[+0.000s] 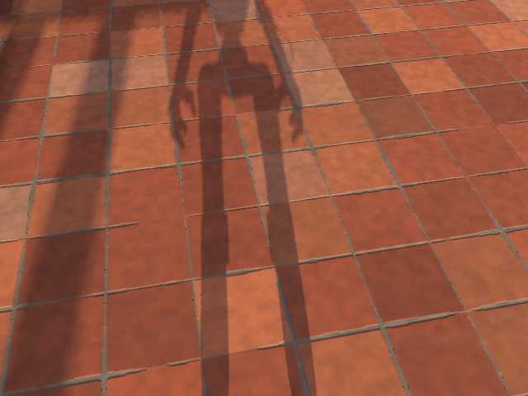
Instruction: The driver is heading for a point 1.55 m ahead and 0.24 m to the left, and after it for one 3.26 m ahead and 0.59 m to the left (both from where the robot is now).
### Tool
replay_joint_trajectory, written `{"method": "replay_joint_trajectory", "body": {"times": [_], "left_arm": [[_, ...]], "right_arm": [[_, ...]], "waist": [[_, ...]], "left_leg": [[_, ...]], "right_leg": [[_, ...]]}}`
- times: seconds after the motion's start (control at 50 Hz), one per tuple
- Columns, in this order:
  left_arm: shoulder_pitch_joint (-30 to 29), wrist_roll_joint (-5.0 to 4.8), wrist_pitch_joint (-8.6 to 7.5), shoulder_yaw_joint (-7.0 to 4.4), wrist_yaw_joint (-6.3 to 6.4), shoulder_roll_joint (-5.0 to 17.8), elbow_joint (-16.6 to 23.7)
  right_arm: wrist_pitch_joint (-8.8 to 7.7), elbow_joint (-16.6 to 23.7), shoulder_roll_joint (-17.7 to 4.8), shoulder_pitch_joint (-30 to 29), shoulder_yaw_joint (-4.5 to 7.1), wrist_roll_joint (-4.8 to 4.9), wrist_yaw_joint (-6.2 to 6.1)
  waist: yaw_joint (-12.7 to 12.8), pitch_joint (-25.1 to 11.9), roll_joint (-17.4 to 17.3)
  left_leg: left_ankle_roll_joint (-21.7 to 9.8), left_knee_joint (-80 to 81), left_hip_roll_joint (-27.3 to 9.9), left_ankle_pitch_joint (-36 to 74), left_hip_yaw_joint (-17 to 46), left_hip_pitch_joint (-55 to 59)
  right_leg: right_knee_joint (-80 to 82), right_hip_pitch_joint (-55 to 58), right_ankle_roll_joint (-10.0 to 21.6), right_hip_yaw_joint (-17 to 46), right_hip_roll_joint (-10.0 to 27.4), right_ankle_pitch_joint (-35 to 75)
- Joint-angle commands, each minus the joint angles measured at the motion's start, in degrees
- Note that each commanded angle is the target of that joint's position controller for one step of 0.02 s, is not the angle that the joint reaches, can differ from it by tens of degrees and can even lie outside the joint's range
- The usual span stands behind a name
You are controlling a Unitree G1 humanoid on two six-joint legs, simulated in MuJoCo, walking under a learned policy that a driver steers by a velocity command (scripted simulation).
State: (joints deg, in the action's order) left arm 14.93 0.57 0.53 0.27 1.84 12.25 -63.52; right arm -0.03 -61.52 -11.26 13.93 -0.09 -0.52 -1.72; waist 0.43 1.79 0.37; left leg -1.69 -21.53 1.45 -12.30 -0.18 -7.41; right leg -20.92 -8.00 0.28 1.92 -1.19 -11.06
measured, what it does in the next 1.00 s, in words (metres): walks ahead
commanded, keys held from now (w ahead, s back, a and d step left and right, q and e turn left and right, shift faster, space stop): no key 0.48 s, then w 0.52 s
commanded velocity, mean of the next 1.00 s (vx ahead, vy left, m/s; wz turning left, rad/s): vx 0.15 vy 0.00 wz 0.00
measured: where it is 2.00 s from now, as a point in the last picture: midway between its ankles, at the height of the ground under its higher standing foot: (279, 328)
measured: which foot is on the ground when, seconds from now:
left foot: down 0.00-0.78, up 0.80-1.00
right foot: down 0.00-1.00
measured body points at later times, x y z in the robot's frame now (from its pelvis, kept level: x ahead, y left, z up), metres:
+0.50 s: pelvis +0.01 +0.01 +0.00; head +0.01 +0.01 +0.45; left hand -0.01 +0.23 -0.17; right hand +0.00 -0.22 -0.16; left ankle -0.01 +0.10 -0.75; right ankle +0.00 -0.12 -0.75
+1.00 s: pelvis +0.14 -0.04 +0.00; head +0.15 -0.06 +0.45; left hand +0.04 +0.18 -0.14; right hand +0.22 -0.28 -0.15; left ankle +0.17 +0.09 -0.67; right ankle +0.05 -0.11 -0.75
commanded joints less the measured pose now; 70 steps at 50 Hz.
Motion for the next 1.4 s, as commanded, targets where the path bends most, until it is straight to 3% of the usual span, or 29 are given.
{"method": "replay_joint_trajectory", "body": {"times": [0.02, 0.48, 0.5, 0.56, 0.6, 0.62, 0.66, 0.7, 0.74, 0.76, 0.78, 0.8, 0.82, 0.84, 0.88, 0.92, 0.98, 1.06, 1.12, 1.16, 1.2, 1.22, 1.24, 1.26, 1.28, 1.3, 1.32, 1.36, 1.4], "left_arm": [[1.91, 0.0, -0.42, -0.54, 0.27, 4.75, 0.25], [4.78, -0.05, -0.5, -0.03, 0.84, 1.25, -3.47], [5.3, 0.03, -0.47, 0.07, 0.83, 0.86, -3.68], [4.77, 0.77, -0.15, -0.54, 0.44, 1.33, -2.39], [2.08, 1.88, -0.41, -0.29, -0.3, -0.65, -0.07], [0.96, 2.2, -0.94, -0.21, -0.64, -1.04, 1.03], [-0.34, 1.77, -2.2, -0.64, -1.26, -0.13, 2.79], [1.13, 1.19, -3.33, -0.97, -1.9, -0.19, 3.42], [8.09, 0.49, -4.05, -1.18, -1.89, -1.65, 1.38], [13.19, 0.41, -4.14, -1.65, -1.6, -1.25, -0.63], [18.67, 1.01, -4.56, -2.48, -1.08, 1.59, -1.66], [25.09, 0.83, -4.7, -3.91, -0.81, 7.76, -2.01], [23.85, 0.81, -3.83, -4.24, -0.7, 8.26, -2.8], [17.41, 0.8, -3.97, -3.58, -0.98, 5.46, -0.4], [12.02, 0.47, -5.22, -2.97, -1.25, 3.53, 1.87], [13.87, 0.37, -6.19, -2.28, -1.0, 1.68, 1.11], [18.59, 0.32, -6.65, -1.75, -0.85, 1.17, -0.61], [19.49, 0.49, -6.76, -1.15, -0.63, 1.11, -0.6], [19.93, 0.58, -6.94, -1.3, -0.33, 2.48, -0.93], [18.42, 0.59, -7.18, -1.55, -0.24, 3.6, -0.89], [16.63, 0.66, -7.12, -2.1, -0.1, 5.14, -0.67], [15.27, 0.34, -6.86, -2.32, -0.21, 5.7, -0.35], [15.6, 0.07, -6.77, -1.93, -0.6, 4.11, 0.74], [22.63, -1.16, -6.44, -0.84, -1.41, -3.65, 1.66], [18.71, -0.31, -6.08, -2.44, -1.52, 2.39, 1.81], [11.89, 0.23, -6.13, -2.9, -1.65, 3.5, 4.37], [8.34, 0.58, -6.41, -2.99, -1.83, 3.18, 5.25], [9.25, 1.64, -5.26, -3.03, -2.23, 0.92, 4.87], [9.66, 1.83, -4.06, -2.9, -2.69, -0.9, 5.0]], "right_arm": [[-0.41, 0.28, -5.46, 2.3, 0.75, 0.02, -0.22], [-0.69, -3.29, -2.31, 6.29, 0.15, -0.02, -0.69], [-0.63, -3.47, -2.16, 6.83, 0.13, -0.07, -0.68], [0.34, -3.23, -5.62, 8.38, 1.78, -0.14, -0.53], [0.74, -3.79, -6.94, 12.49, 2.78, -0.32, -0.36], [0.62, -3.89, -6.8, 13.21, 3.08, -0.45, -0.32], [-0.18, -3.14, -6.79, 12.14, 3.46, -1.08, -0.05], [-0.98, -2.15, -7.24, 9.78, 3.84, -0.85, 0.14], [-1.37, -0.81, -6.75, 5.48, 3.97, 0.11, 0.37], [-1.58, -0.13, -5.98, 4.33, 3.89, -0.01, 0.47], [-2.19, 1.13, -3.32, 3.01, 3.14, -0.35, 0.74], [-2.86, 3.35, 1.28, 2.28, 1.85, -0.3, 1.34], [-2.89, 4.14, -3.45, 1.68, 2.92, -2.01, 1.85], [-3.14, 4.44, -4.03, -0.08, 3.08, -2.25, 2.52], [-3.91, 3.52, -2.27, 1.04, 2.82, -1.45, 3.41], [-3.55, 3.17, -2.66, 1.2, 3.13, -1.72, 3.82], [-2.69, 5.03, -2.11, -3.2, 3.11, -1.47, 3.71], [-2.44, 9.87, -0.9, -14.83, 2.16, -0.94, 3.67], [-2.5, 11.76, -1.04, -18.48, 1.67, -0.4, 3.52], [-2.7, 11.74, -2.63, -15.82, 2.17, -0.38, 2.91], [-3.4, 8.5, -5.18, -4.49, 3.51, -0.2, 2.05], [-3.88, 5.49, -6.28, 4.62, 4.35, -0.39, 1.59], [-4.18, 3.61, -9.96, 13.08, 5.59, -1.77, 1.06], [-4.07, 3.92, -14.86, 14.84, 6.64, -3.05, 1.34], [-3.41, 3.98, -12.91, 11.04, 6.58, -0.47, 2.01], [-3.59, 5.23, -9.37, 3.84, 5.55, 0.16, 2.08], [-4.24, 5.69, -5.67, 0.59, 4.62, 0.06, 2.34], [-5.34, 4.03, -1.88, 1.36, 3.31, -0.32, 1.88], [-6.29, 2.62, -2.23, 4.63, 3.03, -0.35, 1.55]], "waist": [[-0.3, 1.71, -0.83], [-0.37, 2.35, -0.47], [-0.48, 1.16, -0.72], [-1.33, 3.94, -4.9], [-3.23, 7.89, -8.57], [-3.47, 9.35, -9.08], [-2.82, 9.11, -7.42], [-0.99, 7.61, -6.56], [3.15, 6.56, -5.47], [4.88, 6.02, -3.2], [6.88, 4.67, 4.45], [8.04, 1.5, 16.59], [5.89, 5.42, 12.6], [2.86, 9.52, 5.23], [0.01, 8.32, 2.32], [-0.35, 5.7, 2.56], [0.18, 4.56, 3.96], [1.81, 6.69, 4.69], [2.11, 6.91, 6.06], [-0.1, 5.06, 6.26], [-5.11, -1.18, 6.16], [-9.08, -5.56, 5.19], [-11.52, -10.85, 1.57], [-6.42, -16.96, -11.09], [-6.78, -15.51, -5.25], [-4.11, -5.02, -3.73], [-2.96, -0.65, -0.42], [0.76, 1.37, -0.25], [1.93, 1.39, -1.15]], "left_leg": [[-1.42, 4.94, -6.48, 2.92, 6.5, -2.25], [-1.65, 3.95, -5.86, 5.17, 6.27, -2.83], [-1.76, 4.72, -5.49, -0.04, 6.35, -2.42], [-5.15, 6.89, -6.12, -26.16, 10.78, -4.67], [-9.59, 12.24, -13.1, -38.32, 20.59, -4.53], [-11.6, 14.31, -16.57, -38.31, 24.45, -5.67], [-12.77, 15.3, -18.21, -31.51, 25.3, -5.27], [-11.63, 13.32, -16.38, -25.78, 20.7, -6.04], [-9.24, 8.51, -11.83, -23.0, 13.75, -14.56], [-8.16, 3.26, -8.99, -22.3, 10.76, -19.57], [-6.25, -9.19, -4.72, -19.39, 5.12, -26.08], [-3.78, -27.31, 1.87, -18.19, -3.81, -34.26], [-4.45, -37.1, -0.22, -18.71, -1.26, -37.0], [-4.71, -40.9, -3.28, -12.67, 0.78, -37.89], [-3.62, -39.55, -5.47, -3.65, 1.23, -34.52], [-2.38, -38.83, -5.32, 0.09, -0.72, -33.37], [-1.21, -37.64, -4.63, 1.98, -3.22, -36.05], [-0.46, -25.13, -2.97, 5.49, -6.49, -33.88], [-2.2, -15.78, -1.16, 7.11, -8.46, -27.23], [-4.62, -12.98, 0.57, 6.22, -8.8, -20.89], [-7.01, -11.12, 3.08, 4.41, -8.2, -9.52], [-8.15, -6.88, 2.63, 7.02, -7.45, 1.21], [-10.31, -5.66, -6.96, -1.85, 2.97, 14.13], [-18.83, -1.24, -25.04, -5.54, 33.13, 27.8], [-20.11, 7.34, -23.93, -15.94, 42.21, 23.33], [-17.63, 9.4, -22.28, -18.59, 32.44, 14.06], [-15.74, 11.47, -19.83, -11.54, 26.08, 6.04], [-12.49, 12.73, -15.22, 0.79, 16.11, -2.68], [-11.85, 13.06, -13.62, 8.78, 11.47, -4.13]], "right_leg": [[2.93, -1.45, 1.43, 4.62, 4.96, 4.26], [1.68, -1.83, 1.13, 3.87, 5.35, 5.17], [1.81, -1.49, 1.22, 3.48, 4.77, 1.49], [-5.81, -8.1, 2.64, -0.52, -0.07, -17.06], [-14.98, -16.22, 2.91, -4.1, -1.35, -18.19], [-19.43, -17.92, 3.01, -4.75, 0.46, -15.22], [-23.42, -20.02, 3.36, -3.54, 2.5, -15.79], [-18.85, -16.31, 3.87, -4.11, 2.62, -15.08], [-7.29, -0.81, 4.4, -7.23, -0.04, -7.1], [-3.37, 7.55, 4.19, -7.35, -1.71, -6.7], [3.45, 14.93, 4.9, 3.94, 5.95, -13.8], [14.73, 19.38, 8.65, 28.28, 20.21, -31.54], [16.45, 12.44, 12.41, 35.78, 23.86, -37.78], [16.1, 7.74, 12.09, 31.12, 21.76, -34.69], [16.48, 5.89, 9.85, 19.82, 16.46, -18.0], [15.24, 8.43, 8.74, 12.12, 13.37, -3.1], [12.68, 11.13, 8.87, 6.46, 12.1, 15.32], [12.55, 8.38, 9.0, 2.5, 10.56, 26.34], [12.05, 8.47, 8.99, 0.97, 11.13, 33.13], [7.77, 10.35, 8.52, -0.22, 12.16, 45.79], [-5.33, 12.66, 7.61, -1.34, 12.31, 57.14], [-16.18, 9.61, 6.93, -2.44, 11.11, 52.91], [-31.44, -0.69, 6.61, -3.59, 8.7, 34.6], [-54.71, -20.54, 4.61, -4.95, -1.99, -15.91], [-60.56, -27.01, 5.59, 1.46, -1.87, -15.62], [-58.64, -30.27, 6.11, 1.32, 2.0, -9.44], [-55.16, -28.15, 6.19, 1.1, 3.84, -5.53], [-49.8, -21.47, 5.22, 1.11, 5.99, -4.02], [-46.48, -20.15, 4.16, -0.04, 6.2, -3.91]]}}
